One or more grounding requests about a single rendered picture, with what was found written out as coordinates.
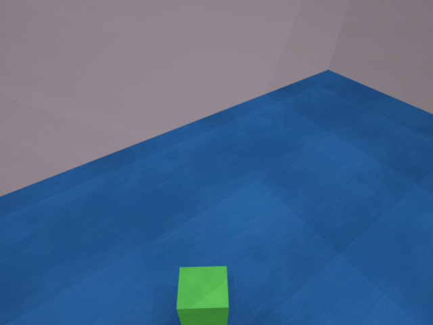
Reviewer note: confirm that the carton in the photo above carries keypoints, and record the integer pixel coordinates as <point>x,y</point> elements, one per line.
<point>202,297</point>

